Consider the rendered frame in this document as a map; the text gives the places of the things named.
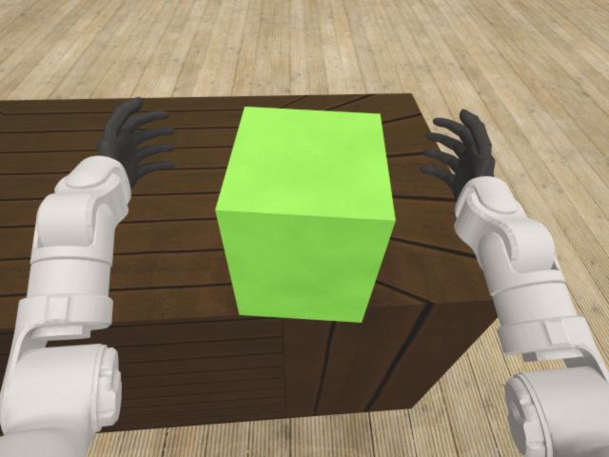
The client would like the robot left forearm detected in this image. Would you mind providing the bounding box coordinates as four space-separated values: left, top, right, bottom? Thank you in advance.
0 156 131 434

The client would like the right robot hand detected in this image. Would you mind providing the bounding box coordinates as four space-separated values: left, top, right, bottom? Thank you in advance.
421 109 496 200

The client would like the carton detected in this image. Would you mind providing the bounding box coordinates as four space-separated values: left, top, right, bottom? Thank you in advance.
215 107 396 323

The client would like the robot right forearm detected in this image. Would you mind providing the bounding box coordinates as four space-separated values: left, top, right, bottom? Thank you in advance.
454 176 609 385

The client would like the pedestal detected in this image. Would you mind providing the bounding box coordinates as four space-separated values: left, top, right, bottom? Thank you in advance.
0 93 498 437

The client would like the robot left upper arm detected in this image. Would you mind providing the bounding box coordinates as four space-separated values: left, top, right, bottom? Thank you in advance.
0 344 122 457

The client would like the robot right upper arm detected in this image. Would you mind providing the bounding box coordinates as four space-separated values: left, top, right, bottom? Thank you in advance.
504 367 609 457

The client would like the left robot hand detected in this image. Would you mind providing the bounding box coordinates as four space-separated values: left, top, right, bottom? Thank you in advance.
97 97 175 189

